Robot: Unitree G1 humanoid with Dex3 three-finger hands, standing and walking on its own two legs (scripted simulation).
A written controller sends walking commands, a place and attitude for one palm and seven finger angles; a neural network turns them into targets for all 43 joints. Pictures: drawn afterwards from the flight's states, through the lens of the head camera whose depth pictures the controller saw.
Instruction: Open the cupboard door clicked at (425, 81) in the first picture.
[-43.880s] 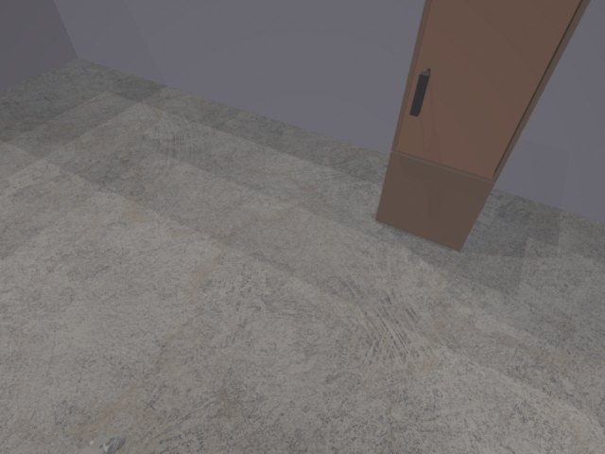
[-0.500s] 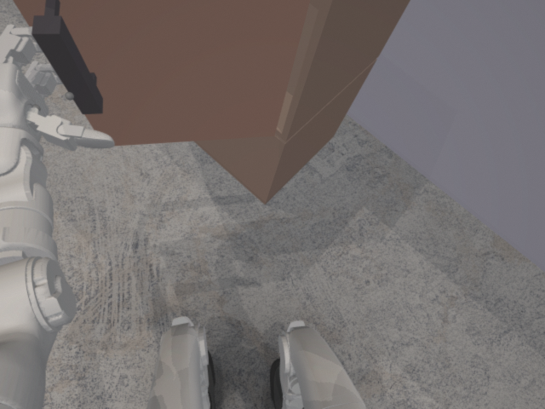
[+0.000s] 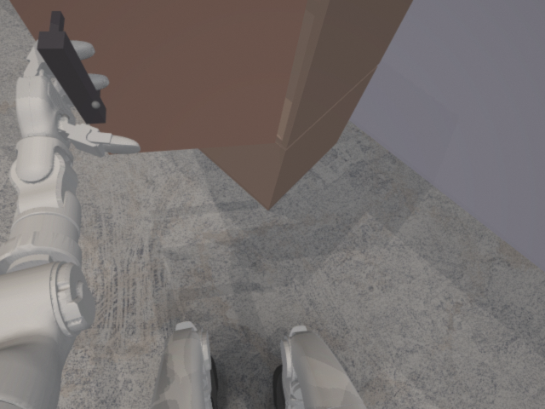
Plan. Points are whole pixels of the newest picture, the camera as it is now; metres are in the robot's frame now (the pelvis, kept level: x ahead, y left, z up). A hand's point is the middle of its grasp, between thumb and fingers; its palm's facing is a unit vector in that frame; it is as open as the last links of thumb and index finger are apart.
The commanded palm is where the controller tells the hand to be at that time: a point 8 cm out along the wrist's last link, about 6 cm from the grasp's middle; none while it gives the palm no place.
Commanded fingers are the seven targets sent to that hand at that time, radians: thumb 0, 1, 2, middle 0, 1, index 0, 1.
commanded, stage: slide the fingers in behind the handle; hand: left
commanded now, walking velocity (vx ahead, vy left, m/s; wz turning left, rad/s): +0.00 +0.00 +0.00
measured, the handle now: (78, 71) +0.57 +0.24 +0.06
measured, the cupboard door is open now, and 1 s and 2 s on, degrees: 51 51 87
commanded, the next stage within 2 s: close the thumb around the handle in 0.36 s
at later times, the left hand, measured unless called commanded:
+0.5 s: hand (91, 106) +0.51 +0.22 +0.05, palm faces +0.11 -0.99 -0.02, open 14.0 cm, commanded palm +0.49 +0.24 +0.04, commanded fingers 0.00 -0.33 0.37 -0.31 -1.22 -0.31 -1.22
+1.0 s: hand (93, 108) +0.52 +0.22 +0.05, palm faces +0.11 -0.99 -0.02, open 6.8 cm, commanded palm +0.50 +0.24 +0.04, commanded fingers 0.00 0.90 0.90 -0.40 -1.35 -0.40 -1.35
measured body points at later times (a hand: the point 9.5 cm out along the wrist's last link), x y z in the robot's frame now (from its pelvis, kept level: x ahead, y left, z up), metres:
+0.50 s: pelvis +0.00 +0.00 +0.00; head +0.16 +0.03 +0.42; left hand +0.50 +0.27 +0.06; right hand +0.03 -0.27 -0.11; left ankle +0.05 +0.11 -0.59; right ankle +0.00 -0.11 -0.59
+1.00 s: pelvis +0.00 +0.00 +0.00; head +0.17 +0.04 +0.41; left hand +0.51 +0.27 +0.05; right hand +0.02 -0.26 -0.11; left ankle +0.05 +0.11 -0.59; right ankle +0.00 -0.11 -0.59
